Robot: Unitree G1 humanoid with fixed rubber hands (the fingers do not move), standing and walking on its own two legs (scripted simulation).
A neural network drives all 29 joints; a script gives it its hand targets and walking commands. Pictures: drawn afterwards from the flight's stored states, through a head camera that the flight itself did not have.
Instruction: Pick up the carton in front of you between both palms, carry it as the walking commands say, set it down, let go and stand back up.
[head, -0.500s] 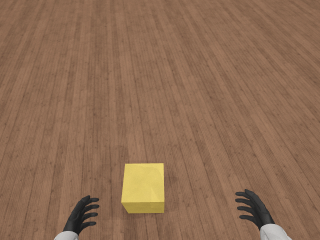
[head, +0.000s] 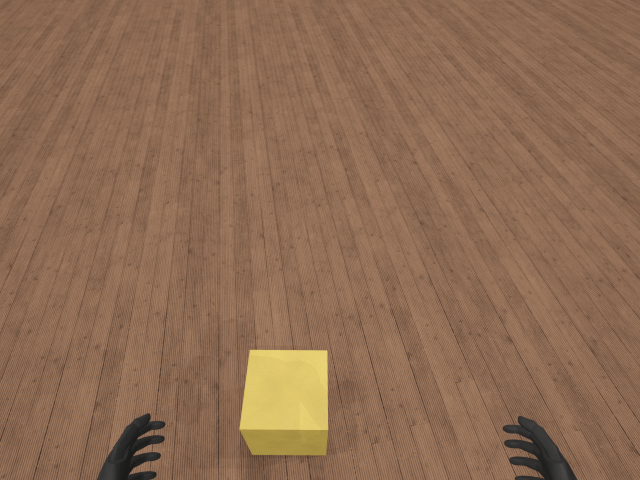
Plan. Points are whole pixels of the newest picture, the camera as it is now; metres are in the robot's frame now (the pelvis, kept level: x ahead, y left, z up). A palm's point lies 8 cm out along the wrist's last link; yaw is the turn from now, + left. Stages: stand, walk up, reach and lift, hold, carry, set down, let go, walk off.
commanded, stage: stand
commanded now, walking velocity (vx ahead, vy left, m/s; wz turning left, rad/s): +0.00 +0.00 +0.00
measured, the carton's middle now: (288, 403) +0.42 +0.10 -0.64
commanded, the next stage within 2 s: none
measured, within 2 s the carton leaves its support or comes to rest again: neither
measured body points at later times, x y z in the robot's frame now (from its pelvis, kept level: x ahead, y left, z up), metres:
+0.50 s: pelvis -0.01 +0.01 +0.00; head -0.01 +0.02 +0.45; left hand +0.10 +0.30 -0.11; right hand +0.11 -0.27 -0.11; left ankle +0.01 +0.13 -0.73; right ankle -0.08 -0.11 -0.73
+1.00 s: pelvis -0.03 +0.01 +0.01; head -0.04 +0.02 +0.46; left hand +0.04 +0.31 -0.12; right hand +0.06 -0.27 -0.11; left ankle +0.01 +0.13 -0.73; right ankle -0.08 -0.11 -0.73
